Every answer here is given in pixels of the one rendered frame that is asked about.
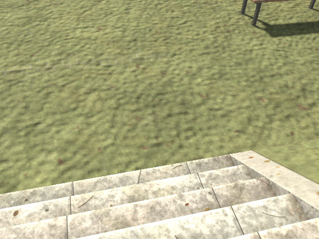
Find stairs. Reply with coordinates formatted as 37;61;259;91
0;154;319;239

